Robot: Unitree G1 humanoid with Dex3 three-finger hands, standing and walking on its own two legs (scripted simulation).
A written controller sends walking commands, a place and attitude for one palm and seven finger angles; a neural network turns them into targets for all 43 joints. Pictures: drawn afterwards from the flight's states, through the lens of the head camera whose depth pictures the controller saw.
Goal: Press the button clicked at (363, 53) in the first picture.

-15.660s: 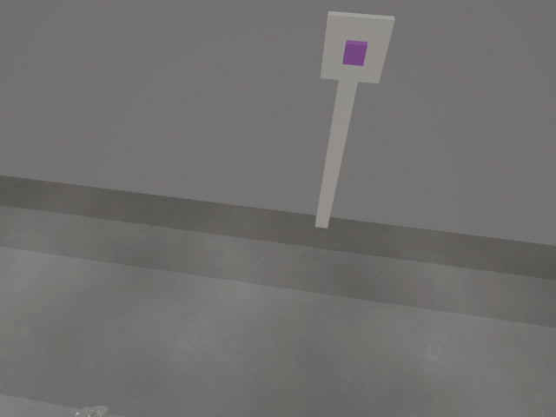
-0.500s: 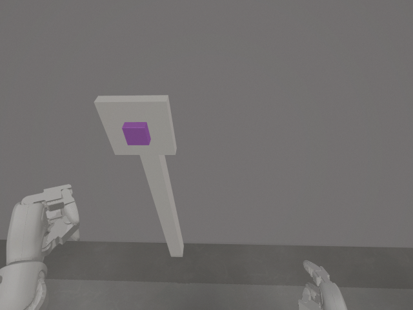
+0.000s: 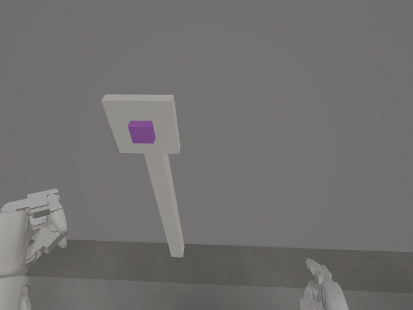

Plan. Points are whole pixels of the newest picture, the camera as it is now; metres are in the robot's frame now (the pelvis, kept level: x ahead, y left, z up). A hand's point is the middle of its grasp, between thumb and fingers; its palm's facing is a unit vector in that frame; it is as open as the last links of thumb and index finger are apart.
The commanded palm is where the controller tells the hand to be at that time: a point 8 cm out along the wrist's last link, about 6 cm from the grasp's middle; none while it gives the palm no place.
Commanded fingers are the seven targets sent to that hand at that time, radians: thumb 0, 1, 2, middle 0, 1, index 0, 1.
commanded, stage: step back with the hand held close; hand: left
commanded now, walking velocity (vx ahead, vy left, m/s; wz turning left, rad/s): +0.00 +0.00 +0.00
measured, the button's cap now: (142, 131) +0.52 +0.25 +0.07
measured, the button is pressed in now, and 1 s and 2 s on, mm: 0 0 0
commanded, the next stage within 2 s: stop stepping back and stand still in 1.44 s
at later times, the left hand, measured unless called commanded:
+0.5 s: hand (50, 238) +0.16 +0.25 +0.15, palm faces +0.31 -0.81 -0.50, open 3.1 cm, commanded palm +0.10 +0.29 +0.17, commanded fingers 0.00 0.90 0.90 -1.30 -1.50 -1.30 -1.50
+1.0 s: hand (4, 284) +0.10 +0.27 +0.16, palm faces +0.41 -0.77 -0.49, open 3.1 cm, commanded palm +0.03 +0.30 +0.17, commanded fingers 0.00 0.90 0.90 -1.30 -1.50 -1.30 -1.50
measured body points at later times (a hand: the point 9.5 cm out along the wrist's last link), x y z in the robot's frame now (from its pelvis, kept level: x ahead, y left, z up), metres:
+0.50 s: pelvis -0.03 +0.01 +0.00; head -0.01 +0.01 +0.45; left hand +0.14 +0.29 +0.18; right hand +0.14 -0.23 -0.08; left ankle -0.02 +0.11 -0.74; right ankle +0.01 -0.12 -0.74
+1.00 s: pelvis -0.09 +0.02 -0.02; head -0.07 +0.04 +0.43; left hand +0.07 +0.31 +0.18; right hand +0.09 -0.21 -0.09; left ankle -0.02 +0.11 -0.74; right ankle -0.03 -0.12 -0.74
